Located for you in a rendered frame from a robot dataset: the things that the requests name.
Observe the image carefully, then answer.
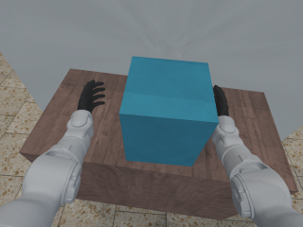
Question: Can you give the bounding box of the pedestal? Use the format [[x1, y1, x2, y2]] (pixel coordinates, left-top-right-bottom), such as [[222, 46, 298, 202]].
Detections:
[[19, 68, 299, 220]]

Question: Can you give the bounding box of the robot right hand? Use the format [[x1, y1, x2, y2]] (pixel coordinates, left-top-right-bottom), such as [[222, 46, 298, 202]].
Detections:
[[212, 85, 229, 116]]

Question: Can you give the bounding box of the robot left upper arm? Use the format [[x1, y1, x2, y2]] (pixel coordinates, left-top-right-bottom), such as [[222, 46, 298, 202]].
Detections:
[[0, 154, 82, 227]]

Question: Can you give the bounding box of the robot left hand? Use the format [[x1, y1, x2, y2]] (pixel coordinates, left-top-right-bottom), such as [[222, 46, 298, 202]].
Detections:
[[77, 79, 105, 113]]

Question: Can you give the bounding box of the robot left forearm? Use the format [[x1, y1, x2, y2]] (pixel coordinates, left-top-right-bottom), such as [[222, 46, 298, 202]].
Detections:
[[22, 110, 94, 194]]

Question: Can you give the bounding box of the robot right forearm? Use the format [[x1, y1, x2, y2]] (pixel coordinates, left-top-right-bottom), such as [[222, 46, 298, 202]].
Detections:
[[210, 115, 293, 206]]

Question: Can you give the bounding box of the carton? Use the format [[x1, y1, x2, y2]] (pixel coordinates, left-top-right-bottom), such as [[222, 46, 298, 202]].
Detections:
[[119, 56, 220, 166]]

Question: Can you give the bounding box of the robot right upper arm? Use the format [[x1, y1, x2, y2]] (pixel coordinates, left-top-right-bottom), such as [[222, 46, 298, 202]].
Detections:
[[230, 168, 303, 227]]

